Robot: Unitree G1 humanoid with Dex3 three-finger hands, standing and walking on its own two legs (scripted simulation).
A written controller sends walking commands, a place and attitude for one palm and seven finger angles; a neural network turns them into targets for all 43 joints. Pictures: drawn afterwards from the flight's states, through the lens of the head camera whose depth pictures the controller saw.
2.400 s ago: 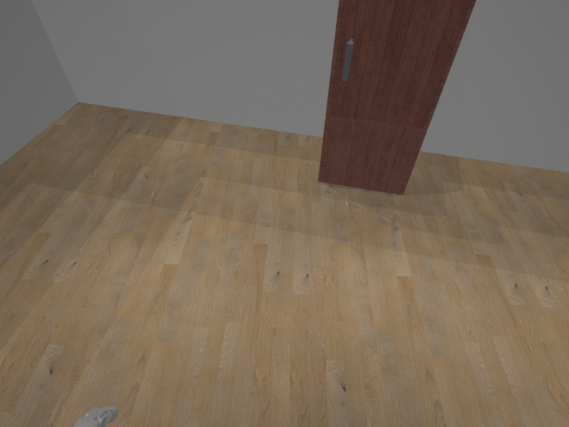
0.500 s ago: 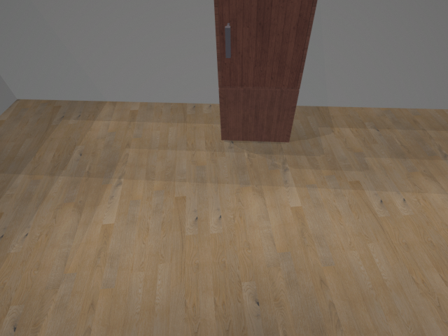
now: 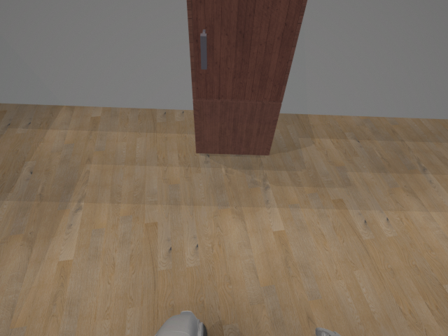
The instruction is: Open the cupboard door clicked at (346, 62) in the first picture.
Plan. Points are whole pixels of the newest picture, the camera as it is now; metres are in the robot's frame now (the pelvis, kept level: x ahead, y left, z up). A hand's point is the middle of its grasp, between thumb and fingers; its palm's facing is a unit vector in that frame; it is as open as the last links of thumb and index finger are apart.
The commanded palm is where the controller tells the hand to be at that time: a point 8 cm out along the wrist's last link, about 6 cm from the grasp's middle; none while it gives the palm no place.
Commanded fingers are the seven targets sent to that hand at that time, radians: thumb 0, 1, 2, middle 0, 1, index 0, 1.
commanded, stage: walk to a spot facing it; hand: left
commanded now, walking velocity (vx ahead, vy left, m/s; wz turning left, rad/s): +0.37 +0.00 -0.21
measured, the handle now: (204, 49) +1.13 +0.22 -0.07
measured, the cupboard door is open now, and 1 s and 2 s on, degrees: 0 0 0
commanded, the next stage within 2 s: turn to face it in 0.58 s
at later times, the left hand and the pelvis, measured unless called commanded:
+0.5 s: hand (153, 249) +0.31 +0.21 -0.16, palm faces -0.17 -0.98 -0.12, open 7.4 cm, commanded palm none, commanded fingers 0.00 0.90 0.90 -0.20 -0.30 -0.20 -0.30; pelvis +0.21 +0.05 +0.02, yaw -11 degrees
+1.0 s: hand (191, 181) +0.52 +0.16 -0.15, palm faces -0.22 -0.95 -0.20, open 7.2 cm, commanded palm none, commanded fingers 0.00 0.90 0.90 -0.20 -0.30 -0.20 -0.30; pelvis +0.38 +0.01 +0.01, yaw -13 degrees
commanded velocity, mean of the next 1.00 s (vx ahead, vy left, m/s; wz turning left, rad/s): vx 0.17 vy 0.00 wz -0.13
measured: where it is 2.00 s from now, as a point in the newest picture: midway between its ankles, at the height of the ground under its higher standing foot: (228, 291)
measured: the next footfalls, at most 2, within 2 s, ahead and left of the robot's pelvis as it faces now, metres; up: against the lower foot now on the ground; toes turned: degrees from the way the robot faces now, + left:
left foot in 0.04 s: +0.17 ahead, +0.09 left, +0.00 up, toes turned +7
right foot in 0.70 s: +0.39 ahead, -0.09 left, +0.00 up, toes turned -26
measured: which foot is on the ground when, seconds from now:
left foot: up 0.00-0.02, down 0.04-0.70, up 0.72-1.00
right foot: down 0.00-0.04, up 0.06-0.68, down 0.70-1.00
